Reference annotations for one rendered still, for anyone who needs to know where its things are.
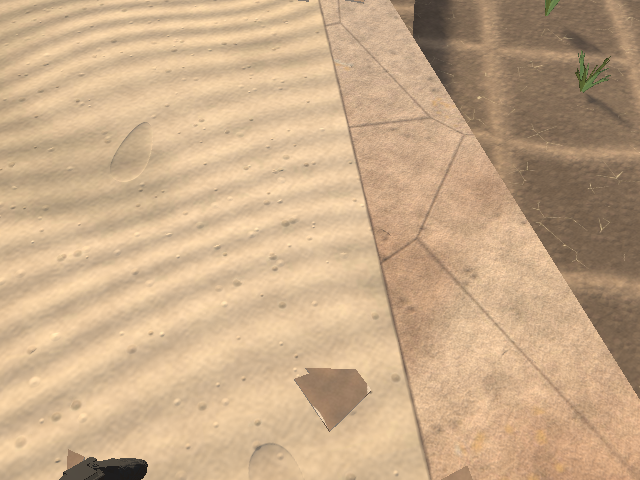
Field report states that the left robot hand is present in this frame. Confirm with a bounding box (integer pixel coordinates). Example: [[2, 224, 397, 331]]
[[59, 457, 148, 480]]

